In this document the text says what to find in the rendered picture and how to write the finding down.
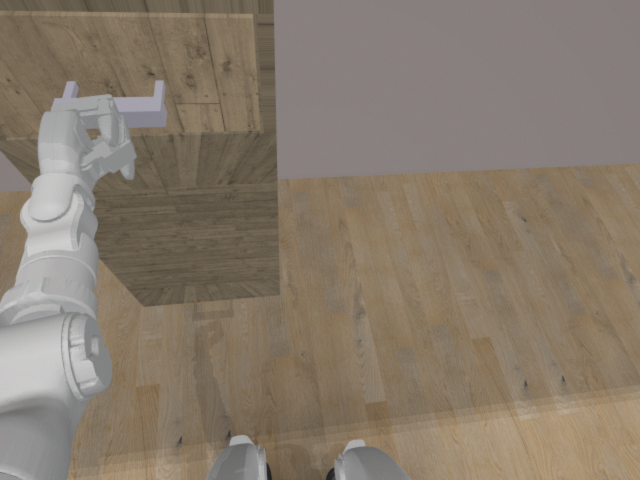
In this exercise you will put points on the left robot thigh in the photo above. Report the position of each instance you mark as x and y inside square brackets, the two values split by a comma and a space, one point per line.
[239, 462]

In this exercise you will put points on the cabinet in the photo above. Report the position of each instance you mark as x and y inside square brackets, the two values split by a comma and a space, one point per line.
[199, 220]

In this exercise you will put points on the left robot upper arm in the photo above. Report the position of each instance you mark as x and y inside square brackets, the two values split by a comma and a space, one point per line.
[49, 370]

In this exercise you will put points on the left robot forearm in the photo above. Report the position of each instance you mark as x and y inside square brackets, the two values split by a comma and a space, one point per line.
[58, 270]

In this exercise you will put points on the robot right shin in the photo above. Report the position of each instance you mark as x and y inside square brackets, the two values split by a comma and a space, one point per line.
[353, 444]

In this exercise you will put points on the drawer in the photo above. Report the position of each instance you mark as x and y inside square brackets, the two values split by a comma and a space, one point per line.
[207, 62]

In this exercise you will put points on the left robot hand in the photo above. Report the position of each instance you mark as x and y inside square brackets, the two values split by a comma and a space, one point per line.
[64, 145]

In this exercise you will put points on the handle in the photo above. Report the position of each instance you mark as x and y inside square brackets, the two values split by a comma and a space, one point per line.
[138, 111]

